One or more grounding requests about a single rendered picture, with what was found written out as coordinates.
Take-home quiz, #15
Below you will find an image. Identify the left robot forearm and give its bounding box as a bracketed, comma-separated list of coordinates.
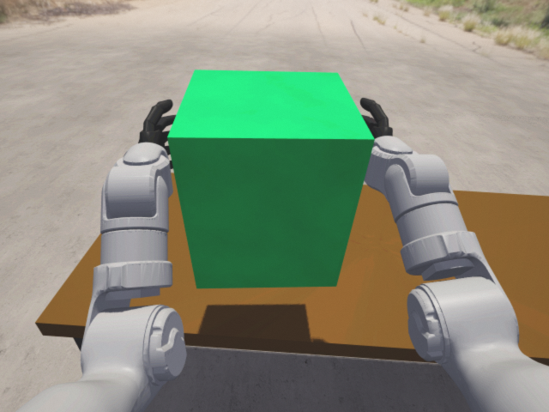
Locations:
[81, 142, 173, 371]

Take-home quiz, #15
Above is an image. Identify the robot left hand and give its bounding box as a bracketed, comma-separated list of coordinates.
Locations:
[138, 100, 176, 169]

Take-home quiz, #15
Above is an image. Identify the carton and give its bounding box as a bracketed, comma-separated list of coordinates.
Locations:
[167, 70, 375, 288]

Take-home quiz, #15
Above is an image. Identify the left robot upper arm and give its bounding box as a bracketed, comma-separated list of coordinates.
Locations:
[16, 305, 187, 412]

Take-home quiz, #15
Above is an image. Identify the table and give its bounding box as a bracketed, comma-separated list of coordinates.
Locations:
[35, 173, 549, 366]

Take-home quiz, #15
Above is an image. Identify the right robot upper arm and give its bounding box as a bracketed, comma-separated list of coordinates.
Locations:
[407, 276, 549, 412]

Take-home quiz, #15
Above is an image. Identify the robot right hand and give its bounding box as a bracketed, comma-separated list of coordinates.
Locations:
[360, 98, 393, 139]

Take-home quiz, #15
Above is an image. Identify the right robot forearm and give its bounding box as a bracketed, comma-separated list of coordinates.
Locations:
[364, 136, 519, 343]

